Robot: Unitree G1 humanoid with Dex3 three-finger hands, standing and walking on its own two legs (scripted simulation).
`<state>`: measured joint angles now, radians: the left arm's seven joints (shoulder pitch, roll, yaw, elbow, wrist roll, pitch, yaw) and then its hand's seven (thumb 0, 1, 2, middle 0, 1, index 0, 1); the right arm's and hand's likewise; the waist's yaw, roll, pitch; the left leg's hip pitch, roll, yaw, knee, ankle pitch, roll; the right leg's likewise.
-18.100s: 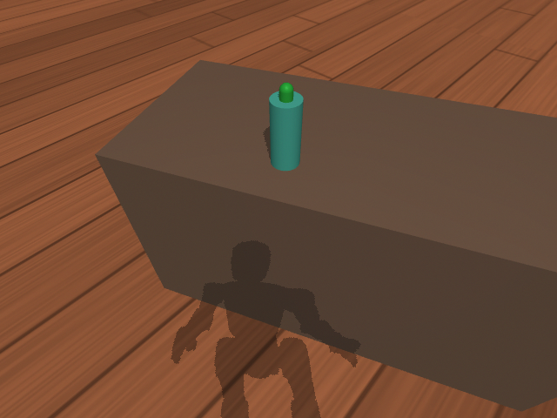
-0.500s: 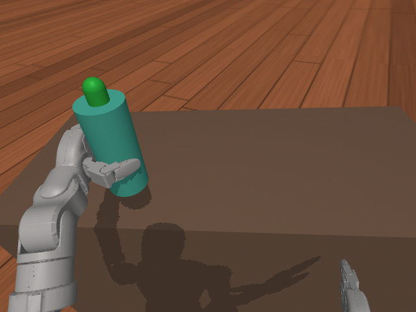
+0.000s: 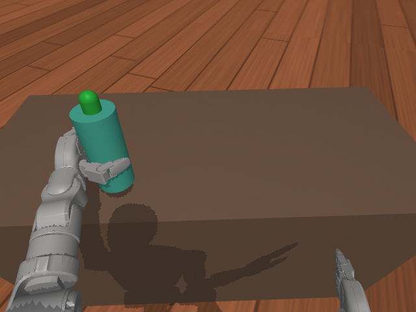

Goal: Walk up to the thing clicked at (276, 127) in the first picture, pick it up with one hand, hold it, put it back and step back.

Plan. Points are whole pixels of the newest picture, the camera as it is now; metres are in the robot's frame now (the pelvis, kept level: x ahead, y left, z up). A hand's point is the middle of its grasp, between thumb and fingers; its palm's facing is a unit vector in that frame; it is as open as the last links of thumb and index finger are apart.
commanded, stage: crouch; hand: left
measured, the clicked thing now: (103, 141) +0.41 +0.18 +0.16
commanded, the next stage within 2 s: lower in 0.56 s
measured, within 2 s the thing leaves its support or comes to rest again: rests again in 1.34 s
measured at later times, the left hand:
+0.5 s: hand (110, 147) +0.45 +0.20 +0.10, palm faces +0.16 -0.99 +0.00, open 10.6 cm
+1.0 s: hand (114, 159) +0.46 +0.20 +0.05, palm faces +0.15 -0.99 +0.00, open 10.5 cm
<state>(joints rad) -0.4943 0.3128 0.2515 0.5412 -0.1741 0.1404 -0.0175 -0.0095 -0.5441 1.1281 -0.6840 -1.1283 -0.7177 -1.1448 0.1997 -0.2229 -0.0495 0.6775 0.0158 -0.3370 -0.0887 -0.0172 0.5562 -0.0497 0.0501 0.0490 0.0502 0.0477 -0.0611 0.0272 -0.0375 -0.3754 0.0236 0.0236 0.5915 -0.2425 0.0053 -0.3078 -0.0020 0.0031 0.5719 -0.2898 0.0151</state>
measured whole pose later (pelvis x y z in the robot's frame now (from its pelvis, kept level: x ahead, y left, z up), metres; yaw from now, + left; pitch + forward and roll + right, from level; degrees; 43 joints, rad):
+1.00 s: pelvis +0.00 +0.01 -0.03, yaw -1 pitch +12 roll -2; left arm -0.69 0.40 0.33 0.98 -0.13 -0.23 -0.07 -0.01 -0.54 1.10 -0.71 -1.08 -0.75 -1.10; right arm 0.24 -0.22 -0.03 0.44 0.01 -0.11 -0.03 -0.01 0.51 -0.06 0.05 0.05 0.05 0.05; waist -0.12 0.01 -0.08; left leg -0.70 0.04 0.02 0.83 -0.34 0.01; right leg -0.62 0.01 0.01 0.79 -0.38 0.02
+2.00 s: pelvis +0.01 +0.01 -0.05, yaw -1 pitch +17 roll -2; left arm -0.73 0.42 0.34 1.02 -0.13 -0.35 -0.11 -0.01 -0.51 0.59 -0.74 -0.74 -0.76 -0.75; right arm 0.35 -0.23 -0.01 0.19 -0.01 -0.03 0.01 -0.01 0.51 -0.06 0.05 0.05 0.05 0.05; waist -0.13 0.00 -0.12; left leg -0.86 0.04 0.00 0.98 -0.42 0.01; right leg -0.77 0.01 -0.01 0.93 -0.45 0.02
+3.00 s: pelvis +0.02 +0.00 -0.02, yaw +0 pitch +11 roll -1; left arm -0.72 0.65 0.42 1.04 0.00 -0.06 -0.13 -0.02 -0.57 0.03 -0.06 -0.05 -0.07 -0.05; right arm 0.35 -0.26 0.00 0.27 0.05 -0.01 -0.03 -0.02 0.56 -0.05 0.05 0.05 0.06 0.05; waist -0.09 0.01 -0.10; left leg -0.63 0.03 0.02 0.79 -0.35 0.01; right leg -0.55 0.00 0.01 0.75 -0.39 0.02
